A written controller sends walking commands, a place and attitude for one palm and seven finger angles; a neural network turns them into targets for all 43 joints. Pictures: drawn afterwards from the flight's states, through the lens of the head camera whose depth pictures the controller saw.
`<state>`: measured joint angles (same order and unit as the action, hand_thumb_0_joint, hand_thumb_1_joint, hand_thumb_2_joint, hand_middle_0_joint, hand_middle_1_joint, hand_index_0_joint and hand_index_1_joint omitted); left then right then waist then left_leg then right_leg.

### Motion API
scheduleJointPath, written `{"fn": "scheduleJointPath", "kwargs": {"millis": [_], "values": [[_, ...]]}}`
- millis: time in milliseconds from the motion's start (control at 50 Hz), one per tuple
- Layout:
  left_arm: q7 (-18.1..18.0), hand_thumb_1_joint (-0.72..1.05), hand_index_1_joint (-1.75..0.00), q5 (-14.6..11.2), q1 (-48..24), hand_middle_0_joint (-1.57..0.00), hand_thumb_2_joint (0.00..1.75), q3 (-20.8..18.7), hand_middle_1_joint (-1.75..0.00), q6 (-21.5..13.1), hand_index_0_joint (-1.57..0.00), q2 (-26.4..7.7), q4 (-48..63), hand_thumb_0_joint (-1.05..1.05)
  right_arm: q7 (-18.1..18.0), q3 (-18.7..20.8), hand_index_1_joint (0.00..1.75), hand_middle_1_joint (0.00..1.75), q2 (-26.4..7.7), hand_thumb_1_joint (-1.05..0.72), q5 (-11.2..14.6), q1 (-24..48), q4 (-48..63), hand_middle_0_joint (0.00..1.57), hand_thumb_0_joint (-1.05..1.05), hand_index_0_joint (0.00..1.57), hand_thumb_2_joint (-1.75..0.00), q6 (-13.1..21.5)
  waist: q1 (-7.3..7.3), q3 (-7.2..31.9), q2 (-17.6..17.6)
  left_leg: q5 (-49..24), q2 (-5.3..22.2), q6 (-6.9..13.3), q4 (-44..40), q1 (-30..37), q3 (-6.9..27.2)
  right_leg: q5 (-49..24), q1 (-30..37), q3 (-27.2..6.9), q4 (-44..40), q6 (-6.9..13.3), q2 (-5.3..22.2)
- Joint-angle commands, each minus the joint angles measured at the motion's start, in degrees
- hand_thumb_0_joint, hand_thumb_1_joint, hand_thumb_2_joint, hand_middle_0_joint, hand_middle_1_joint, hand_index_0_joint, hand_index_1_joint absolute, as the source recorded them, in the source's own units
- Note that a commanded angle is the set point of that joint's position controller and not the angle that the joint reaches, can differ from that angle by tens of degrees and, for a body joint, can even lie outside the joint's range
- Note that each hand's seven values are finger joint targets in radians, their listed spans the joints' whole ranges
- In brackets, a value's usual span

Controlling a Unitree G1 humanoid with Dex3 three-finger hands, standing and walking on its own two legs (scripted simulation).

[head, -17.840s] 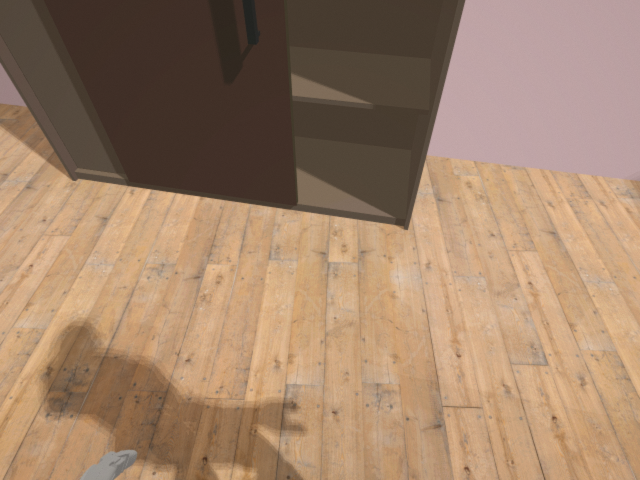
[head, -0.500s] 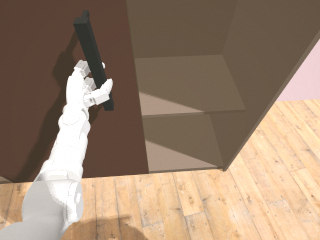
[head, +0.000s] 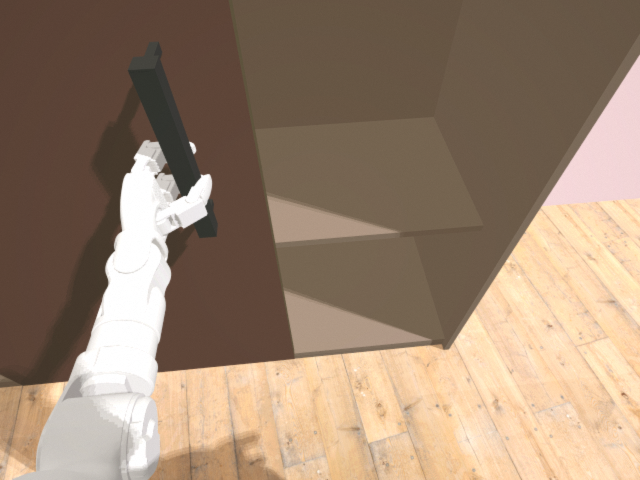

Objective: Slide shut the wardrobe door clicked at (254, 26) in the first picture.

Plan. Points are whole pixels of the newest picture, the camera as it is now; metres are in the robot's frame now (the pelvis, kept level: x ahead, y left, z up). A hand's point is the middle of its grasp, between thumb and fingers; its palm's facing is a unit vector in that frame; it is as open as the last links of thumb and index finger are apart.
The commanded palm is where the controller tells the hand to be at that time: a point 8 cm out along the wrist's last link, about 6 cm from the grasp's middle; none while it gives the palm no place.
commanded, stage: grip the handle and tug to test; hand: left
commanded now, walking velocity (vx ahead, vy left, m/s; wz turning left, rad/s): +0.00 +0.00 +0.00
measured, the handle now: (185, 153) +0.50 +0.16 +0.14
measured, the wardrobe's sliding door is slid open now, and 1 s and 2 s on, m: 0.48 0.48 0.47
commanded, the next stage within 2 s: tug the door sideways, standing still in 0.04 s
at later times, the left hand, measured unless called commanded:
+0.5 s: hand (205, 192) +0.45 +0.13 +0.12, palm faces +0.12 -0.99 -0.01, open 6.0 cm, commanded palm +0.43 +0.14 +0.12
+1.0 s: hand (208, 194) +0.45 +0.13 +0.11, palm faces +0.13 -0.99 -0.04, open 6.2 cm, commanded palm +0.43 +0.12 +0.12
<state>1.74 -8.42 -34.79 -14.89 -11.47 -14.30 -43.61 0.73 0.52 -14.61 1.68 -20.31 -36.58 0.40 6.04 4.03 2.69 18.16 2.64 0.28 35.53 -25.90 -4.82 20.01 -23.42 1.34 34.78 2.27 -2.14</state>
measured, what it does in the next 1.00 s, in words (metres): stands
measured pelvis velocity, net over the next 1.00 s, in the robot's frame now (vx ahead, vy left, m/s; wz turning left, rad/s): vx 0.00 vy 0.01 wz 0.09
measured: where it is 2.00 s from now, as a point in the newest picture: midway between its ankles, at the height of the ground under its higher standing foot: outside the picture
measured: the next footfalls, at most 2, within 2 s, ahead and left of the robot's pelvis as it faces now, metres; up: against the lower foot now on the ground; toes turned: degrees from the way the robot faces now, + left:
right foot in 2.00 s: +0.25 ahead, -0.33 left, +0.00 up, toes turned +9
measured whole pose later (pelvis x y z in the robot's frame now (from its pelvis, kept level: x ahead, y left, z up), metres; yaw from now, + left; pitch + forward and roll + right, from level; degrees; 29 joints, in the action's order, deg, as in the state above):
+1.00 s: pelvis +0.00 +0.01 -0.01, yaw +5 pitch +10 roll -1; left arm -9.1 -8.1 -44.7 -2.5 -12.0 -8.6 -48.9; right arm 3.3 2.0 -14.0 0.0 -21.0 -42.8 4.9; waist 3.3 3.4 3.3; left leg 18.8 0.0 0.7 39.4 -31.0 0.2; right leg 22.0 -26.0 5.3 37.7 1.7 -0.1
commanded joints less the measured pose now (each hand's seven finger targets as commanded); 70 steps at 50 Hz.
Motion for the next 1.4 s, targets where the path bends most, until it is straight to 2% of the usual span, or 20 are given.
{"fn": "scheduleJointPath", "kwargs": {"millis": [0,40,120,160,180,220,300,360,440,500,660,820,1120,1140,1160,1180,1220,1300,1340,1380], "values": [[1.8,0.9,-1.4,-0.9,-10.9,-0.45,0.9,-0.1,-1.4,-4.3,-0.45,-9.1,21.6,0.0,-0.1,2.5,0.3,0.3,-7.0,-0.9,0.5,0.6,8.4,0.2,0.0,0.2,-0.9,2.2,-4.54,22.7,-1.0,-27.9,-2.7,2.2,-0.7,14.1,2.1,-38.1,12.3,-0.5,-2.3,-1.8,0.4],[1.4,0.9,-1.4,-0.9,-8.0,-0.45,0.9,-1.9,-1.4,-3.2,-0.45,-11.3,21.7,0.0,-0.2,2.5,0.3,0.3,-7.6,-0.9,0.4,0.5,8.1,0.2,0.0,0.2,-0.9,2.0,-5.01,21.1,-2.4,-28.3,-2.8,2.2,-0.7,13.0,1.9,-40.3,13.6,-0.5,-2.5,-1.9,0.7],[1.6,0.9,-1.4,-1.2,-6.0,-0.45,0.9,-1.1,-1.4,-1.3,-0.45,-10.1,26.7,0.0,-0.2,2.5,0.3,0.3,-7.1,-0.9,0.5,1.1,9.0,0.2,0.0,0.2,-0.9,1.9,-4.81,22.0,-2.3,-31.9,-2.8,2.1,-0.9,14.2,1.6,-46.5,15.5,-0.6,-2.2,-2.6,1.2],[0.7,0.9,-1.4,-0.8,-14.6,-0.45,0.9,4.1,-1.4,-0.3,-0.45,-5.3,26.1,0.0,-0.3,2.5,0.3,0.3,-6.8,-0.9,0.6,0.9,7.4,0.2,0.0,0.2,-0.9,1.8,-1.97,19.4,-1.3,-32.8,-2.4,2.1,-0.2,16.0,2.2,-43.1,10.9,0.0,-2.8,-2.4,0.6],[0.2,0.9,-1.4,-0.6,-19.5,-0.45,0.9,5.4,-1.4,0.1,-0.45,-4.4,25.4,0.0,-0.4,2.8,0.3,0.3,-6.9,-0.9,0.5,0.3,6.2,0.2,0.0,0.2,-0.9,1.8,-0.63,18.7,-0.9,-33.1,-2.1,2.0,0.3,17.2,2.8,-40.8,8.3,0.1,-2.9,-2.4,0.3],[-0.9,0.9,-1.4,0.2,-24.2,-0.45,0.9,4.6,-1.4,0.7,-0.45,-5.4,21.6,0.0,-0.6,3.1,0.3,0.3,-7.3,-0.9,0.2,-0.7,4.5,0.2,0.0,0.2,-0.9,1.5,0.28,17.8,-1.4,-31.8,-2.0,1.9,0.7,17.6,3.6,-36.9,5.3,0.3,-3.0,-2.2,0.1],[-2.0,0.9,-1.4,0.6,-26.0,-0.45,0.9,8.1,-1.4,0.8,-0.45,0.0,21.7,0.0,-0.1,3.4,0.3,0.3,-6.7,-0.9,-0.5,-1.5,3.3,0.2,0.0,0.2,-0.9,1.9,0.33,23.6,0.0,-39.2,-2.4,1.9,2.5,20.8,4.2,-41.7,5.8,0.5,-1.7,-2.2,0.5],[-3.2,0.9,-1.4,0.5,-28.4,-0.45,0.9,11.1,-1.4,0.4,-0.45,4.1,20.9,0.0,0.3,3.5,0.3,0.3,-6.4,-0.9,-0.8,-1.7,2.5,0.2,0.0,0.2,-0.9,2.2,0.89,25.2,-2.2,-39.7,-2.4,1.7,2.7,21.2,5.0,-41.3,5.3,1.1,-1.1,-2.2,0.3],[-4.7,0.9,-1.4,2.5,-31.9,-0.45,0.9,15.4,-1.4,-1.6,-0.45,8.0,18.7,0.0,0.9,3.5,0.3,0.3,-6.2,-0.9,-1.1,-1.6,1.9,0.2,0.0,0.2,-0.9,2.8,1.9,22.5,-2.9,-33.5,-2.2,1.7,2.2,20.9,6.0,-32.4,1.2,1.5,-1.5,-1.7,0.0],[-4.6,0.9,-1.4,3.0,-33.9,-0.45,0.9,17.9,-1.4,-2.5,-0.45,10.3,17.7,0.0,1.3,3.4,0.3,0.3,-6.0,-0.9,-1.2,-1.8,1.6,0.2,0.0,0.2,-0.9,3.2,2.21,23.2,-0.4,-35.1,-2.4,1.7,3.3,22.2,6.2,-33.0,-0.6,1.3,-1.0,-1.5,-0.2],[-4.8,0.9,-1.4,2.4,-39.0,-0.45,0.9,22.4,-1.4,-4.0,-0.45,15.4,15.5,0.0,1.9,3.4,0.3,0.3,-6.1,-0.9,-1.3,-2.3,0.7,0.2,0.0,0.2,-0.9,4.4,3.66,23.3,-1.2,-29.4,-2.1,1.4,3.1,22.3,7.8,-26.5,-4.1,2.0,-0.9,-1.3,-0.8],[-5.4,0.9,-1.4,2.8,-42.0,-0.45,0.9,22.4,-1.4,-5.5,-0.45,15.1,12.8,0.0,2.1,3.5,0.3,0.3,-6.4,-0.9,-1.3,-3.4,-0.6,0.2,0.0,0.2,-0.9,5.8,3.89,23.1,0.3,-24.7,-2.3,1.1,2.9,21.4,8.3,-22.2,-6.2,2.0,-0.9,-1.0,-0.9],[-5.2,0.9,-1.4,2.3,-42.9,-0.45,0.9,22.6,-1.4,-5.9,-0.45,16.0,9.5,0.0,2.3,3.4,0.3,0.3,-6.5,-0.9,-1.1,-4.2,-1.0,0.2,0.0,0.2,-0.9,6.8,4.3,21.9,-1.6,-23.7,-2.4,1.2,3.1,20.4,8.3,-21.8,-7.2,2.2,-0.7,-1.2,-1.1],[-5.5,0.9,-1.4,2.4,-46.9,-0.45,0.9,22.4,-1.4,-6.2,-0.45,14.8,12.3,0.0,2.2,3.4,0.3,0.3,-6.8,-0.9,-1.2,-4.1,-1.0,0.2,0.0,0.2,-0.9,6.8,4.46,23.0,0.7,-24.6,-2.3,1.0,3.0,21.6,8.8,-21.5,-7.1,2.2,-0.5,-1.0,-0.8],[-7.5,0.9,-1.4,6.7,-51.2,-0.45,0.9,2.5,-1.4,-5.3,-0.45,-19.3,14.5,0.0,-1.1,3.8,0.3,0.3,-10.2,-0.9,0.1,-0.2,0.7,0.2,0.0,0.2,-0.9,4.9,-2.9,24.1,1.3,-22.9,1.1,3.7,1.7,20.2,8.9,-19.1,2.2,-1.4,-2.9,-2.1,3.8],[-6.8,0.9,-1.4,6.4,-52.4,-0.45,0.9,9.1,-1.4,-4.6,-0.45,-10.4,15.0,0.0,-2.3,2.8,0.3,0.3,-7.4,-0.9,0.3,1.1,1.4,0.2,0.0,0.2,-0.9,4.0,-0.5,23.6,0.2,-21.6,0.5,3.8,-0.1,20.0,7.3,-21.4,4.6,-0.7,-3.7,-2.1,3.8],[-5.6,0.9,-1.4,5.7,-48.3,-0.45,0.9,13.5,-1.4,-3.0,-0.45,-2.7,13.1,0.0,-3.2,2.1,0.3,0.3,-5.8,-0.9,0.3,2.8,2.7,0.2,0.0,0.2,-0.9,3.4,-0.4,21.9,-0.7,-23.5,2.1,4.4,-0.3,20.6,7.8,-21.2,4.3,0.3,-2.4,-2.7,2.9],[-4.9,0.9,-1.4,4.8,-43.0,-0.45,0.9,12.3,-1.4,-0.8,-0.45,-3.7,6.8,0.0,-4.5,2.5,0.3,0.3,-7.1,-0.9,-0.1,3.2,2.4,0.2,0.0,0.2,-0.9,1.8,-0.98,17.5,2.2,-29.3,9.1,7.2,-2.1,25.0,16.9,-10.3,-1.7,0.5,4.7,-2.4,0.9],[-4.7,0.9,-1.4,4.3,-45.1,-0.45,0.9,12.3,-1.4,-0.7,-0.45,-4.6,7.6,0.0,-4.9,2.5,0.3,0.3,-7.3,-0.9,0.0,3.6,2.8,0.2,0.0,0.2,-0.9,1.5,-1.06,16.2,6.0,-31.8,12.1,8.9,-3.8,30.2,22.0,0.4,-5.3,0.0,7.2,-1.7,0.6],[-4.7,0.9,-1.4,4.2,-45.7,-0.45,0.9,11.5,-1.4,-0.5,-0.45,-5.5,8.2,0.0,-4.9,2.2,0.3,0.3,-7.0,-0.9,-0.1,4.4,2.8,0.2,0.0,0.2,-0.9,1.3,-1.34,14.5,7.0,-32.5,14.5,10.3,-4.8,33.1,24.7,6.8,-8.1,-1.6,8.0,-1.2,0.8]]}}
